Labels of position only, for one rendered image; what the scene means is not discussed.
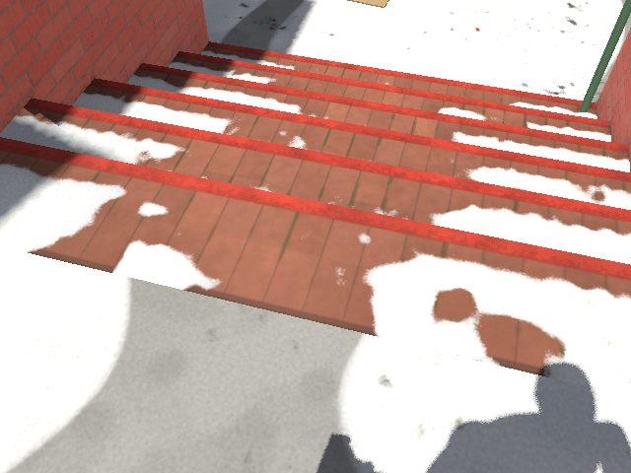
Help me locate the stairs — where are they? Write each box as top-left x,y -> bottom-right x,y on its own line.
0,41 -> 631,265

